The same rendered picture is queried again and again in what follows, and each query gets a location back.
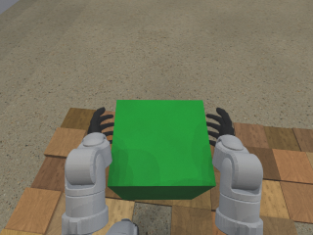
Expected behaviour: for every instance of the left robot hand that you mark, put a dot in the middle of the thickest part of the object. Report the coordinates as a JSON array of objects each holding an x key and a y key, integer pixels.
[{"x": 95, "y": 123}]

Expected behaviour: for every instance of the robot left shin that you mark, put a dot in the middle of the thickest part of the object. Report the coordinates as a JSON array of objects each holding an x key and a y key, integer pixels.
[{"x": 126, "y": 219}]

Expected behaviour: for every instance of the left robot thigh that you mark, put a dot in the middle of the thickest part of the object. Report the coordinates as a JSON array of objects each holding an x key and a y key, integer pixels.
[{"x": 123, "y": 227}]

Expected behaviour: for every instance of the right robot hand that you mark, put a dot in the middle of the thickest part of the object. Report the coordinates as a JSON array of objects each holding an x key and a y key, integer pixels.
[{"x": 225, "y": 127}]

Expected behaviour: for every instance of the right robot forearm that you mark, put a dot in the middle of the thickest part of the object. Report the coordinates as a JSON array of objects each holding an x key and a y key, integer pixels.
[{"x": 241, "y": 175}]

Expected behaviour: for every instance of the left robot forearm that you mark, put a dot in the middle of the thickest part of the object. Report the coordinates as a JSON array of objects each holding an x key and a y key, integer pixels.
[{"x": 85, "y": 186}]

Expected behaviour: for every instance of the carton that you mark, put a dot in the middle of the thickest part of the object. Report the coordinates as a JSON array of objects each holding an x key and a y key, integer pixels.
[{"x": 160, "y": 150}]

